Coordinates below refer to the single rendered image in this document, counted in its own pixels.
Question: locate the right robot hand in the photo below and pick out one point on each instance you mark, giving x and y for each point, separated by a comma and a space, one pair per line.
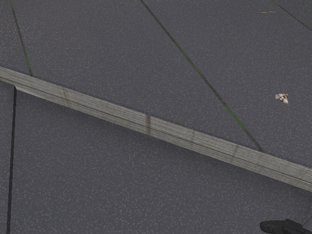
283, 227

